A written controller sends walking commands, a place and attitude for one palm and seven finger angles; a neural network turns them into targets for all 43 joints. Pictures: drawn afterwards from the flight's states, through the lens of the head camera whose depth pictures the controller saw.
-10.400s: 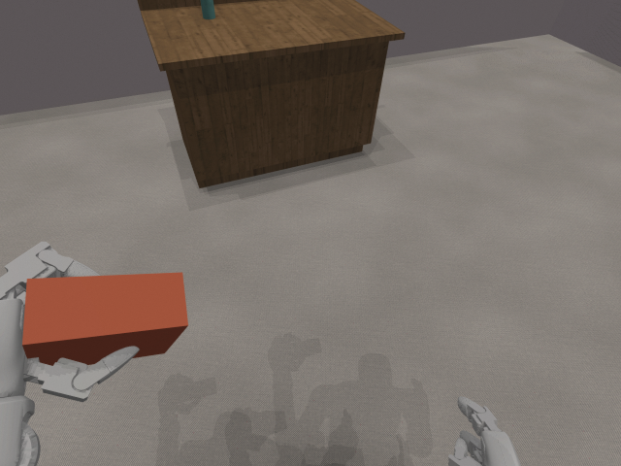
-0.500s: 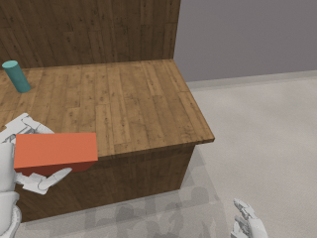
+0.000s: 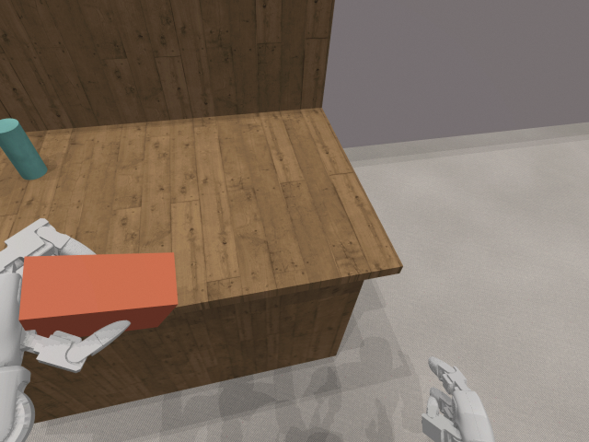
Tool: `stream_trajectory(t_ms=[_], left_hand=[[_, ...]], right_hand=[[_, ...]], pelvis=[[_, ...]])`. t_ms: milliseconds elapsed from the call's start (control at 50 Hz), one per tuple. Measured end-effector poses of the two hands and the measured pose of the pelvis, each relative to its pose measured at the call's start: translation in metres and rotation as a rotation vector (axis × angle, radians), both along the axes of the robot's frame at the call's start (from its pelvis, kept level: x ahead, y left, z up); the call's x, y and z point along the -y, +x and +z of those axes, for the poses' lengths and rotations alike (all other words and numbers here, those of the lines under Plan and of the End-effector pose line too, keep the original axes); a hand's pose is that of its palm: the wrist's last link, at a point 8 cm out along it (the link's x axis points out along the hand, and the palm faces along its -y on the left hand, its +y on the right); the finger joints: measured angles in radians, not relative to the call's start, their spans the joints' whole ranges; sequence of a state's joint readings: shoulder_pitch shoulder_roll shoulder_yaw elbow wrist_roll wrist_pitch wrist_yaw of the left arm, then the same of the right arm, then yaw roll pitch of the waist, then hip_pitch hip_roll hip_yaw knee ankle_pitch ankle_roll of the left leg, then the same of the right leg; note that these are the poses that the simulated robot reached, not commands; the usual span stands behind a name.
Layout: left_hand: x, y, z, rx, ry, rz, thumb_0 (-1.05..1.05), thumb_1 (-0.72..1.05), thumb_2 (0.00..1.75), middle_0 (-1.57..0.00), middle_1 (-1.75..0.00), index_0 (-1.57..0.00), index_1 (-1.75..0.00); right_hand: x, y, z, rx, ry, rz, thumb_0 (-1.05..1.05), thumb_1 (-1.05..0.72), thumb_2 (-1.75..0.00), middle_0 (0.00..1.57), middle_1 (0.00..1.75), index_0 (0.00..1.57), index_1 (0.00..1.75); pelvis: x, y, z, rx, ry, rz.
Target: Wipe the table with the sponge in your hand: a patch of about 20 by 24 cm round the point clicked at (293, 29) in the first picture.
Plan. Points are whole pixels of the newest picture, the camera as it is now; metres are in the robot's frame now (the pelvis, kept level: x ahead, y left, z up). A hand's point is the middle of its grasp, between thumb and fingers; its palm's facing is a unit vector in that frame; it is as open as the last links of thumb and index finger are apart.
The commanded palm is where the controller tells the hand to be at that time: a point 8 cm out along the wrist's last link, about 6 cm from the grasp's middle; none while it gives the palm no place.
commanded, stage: look again from close up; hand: left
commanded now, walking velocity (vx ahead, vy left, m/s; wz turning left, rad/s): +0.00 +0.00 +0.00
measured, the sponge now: (124, 296) +0.23 +0.21 +0.13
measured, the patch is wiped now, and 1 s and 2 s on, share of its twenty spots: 0.00 0.00 0.00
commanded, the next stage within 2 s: shuffle to correct the standing spot in 0.30 s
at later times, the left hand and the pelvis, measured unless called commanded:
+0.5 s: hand (60, 303) +0.21 +0.26 +0.15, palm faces +0.38 -0.85 -0.36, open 9.6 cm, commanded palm +0.15 +0.29 +0.17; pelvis -0.01 +0.01 +0.00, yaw +0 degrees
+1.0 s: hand (129, 250) +0.28 +0.22 +0.15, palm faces +0.28 -0.86 -0.43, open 9.6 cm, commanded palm +0.23 +0.26 +0.17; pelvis +0.04 -0.01 -0.02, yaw -5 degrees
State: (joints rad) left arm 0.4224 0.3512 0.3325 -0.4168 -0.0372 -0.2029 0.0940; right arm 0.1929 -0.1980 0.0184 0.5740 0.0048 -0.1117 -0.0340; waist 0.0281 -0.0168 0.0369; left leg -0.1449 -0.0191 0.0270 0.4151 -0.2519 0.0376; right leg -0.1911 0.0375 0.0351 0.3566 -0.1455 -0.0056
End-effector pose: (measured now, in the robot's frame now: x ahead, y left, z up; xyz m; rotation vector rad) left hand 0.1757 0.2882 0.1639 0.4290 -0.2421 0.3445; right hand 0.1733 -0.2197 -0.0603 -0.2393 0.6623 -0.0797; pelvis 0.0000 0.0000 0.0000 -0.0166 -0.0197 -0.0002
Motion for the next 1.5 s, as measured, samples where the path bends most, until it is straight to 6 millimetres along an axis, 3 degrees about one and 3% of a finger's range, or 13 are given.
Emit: stream_trajectory(t_ms=[580,840,980,1060,1260,1360,1440,1500], left_hand=[[-0.008,-0.007,-0.003,0.008,0.011,0.015,-0.01,-0.45,1.01,-0.80,-1.35,-0.79,-1.35],[0.021,0.042,-0.004,0.044,0.022,-0.049,-0.01,-0.45,1.01,-0.80,-1.35,-0.79,-1.35],[0.024,0.064,-0.002,0.027,0.072,-0.111,-0.01,-0.45,1.01,-0.80,-1.35,-0.79,-1.35],[0.029,0.076,0.001,0.012,0.107,-0.122,-0.01,-0.45,1.01,-0.80,-1.35,-0.79,-1.35],[0.024,0.100,0.003,0.044,0.035,-0.153,-0.01,-0.45,1.02,-0.80,-1.35,-0.79,-1.35],[0.011,0.122,0.003,0.080,0.103,-0.216,-0.01,-0.45,1.02,-0.80,-1.35,-0.79,-1.35],[0.001,0.139,0.007,0.072,0.145,-0.204,-0.01,-0.45,1.02,-0.80,-1.35,-0.79,-1.35],[0.004,0.140,0.013,0.080,0.169,-0.203,-0.01,-0.45,1.02,-0.80,-1.35,-0.79,-1.35]], right_hand=[[-0.002,-0.020,-0.010,-0.036,0.002,-0.040,0.02,-0.90,-0.90,0.20,0.30,0.20,0.30],[0.027,-0.001,-0.025,-0.052,0.000,-0.104,0.02,-0.90,-0.90,0.20,0.30,0.20,0.30],[0.041,0.007,-0.020,-0.044,-0.023,-0.165,0.02,-0.90,-0.90,0.20,0.30,0.20,0.30],[0.042,0.012,-0.026,-0.034,-0.005,-0.180,0.02,-0.90,-0.90,0.20,0.30,0.20,0.30],[0.024,0.014,-0.022,-0.110,0.007,-0.180,0.02,-0.90,-0.90,0.20,0.30,0.20,0.30],[0.009,0.025,-0.031,-0.047,0.002,-0.246,0.02,-0.90,-0.90,0.20,0.30,0.20,0.30],[-0.010,0.031,-0.036,-0.031,0.050,-0.251,0.02,-0.90,-0.90,0.20,0.30,0.20,0.30],[-0.021,0.035,-0.043,-0.024,0.093,-0.226,0.02,-0.90,-0.90,0.20,0.30,0.20,0.30]], pelvis=[[-0.007,-0.002,-0.004,0.007,0.007,-0.006],[0.009,0.028,-0.016,-0.009,-0.008,-0.034],[0.007,0.041,-0.018,-0.015,0.018,-0.074],[0.007,0.052,-0.022,-0.012,-0.006,-0.089],[-0.010,0.067,-0.009,0.000,0.023,-0.130],[-0.031,0.080,-0.025,0.023,0.036,-0.161],[-0.036,0.081,-0.026,0.016,0.061,-0.167],[-0.036,0.086,-0.028,-0.004,0.055,-0.165]])
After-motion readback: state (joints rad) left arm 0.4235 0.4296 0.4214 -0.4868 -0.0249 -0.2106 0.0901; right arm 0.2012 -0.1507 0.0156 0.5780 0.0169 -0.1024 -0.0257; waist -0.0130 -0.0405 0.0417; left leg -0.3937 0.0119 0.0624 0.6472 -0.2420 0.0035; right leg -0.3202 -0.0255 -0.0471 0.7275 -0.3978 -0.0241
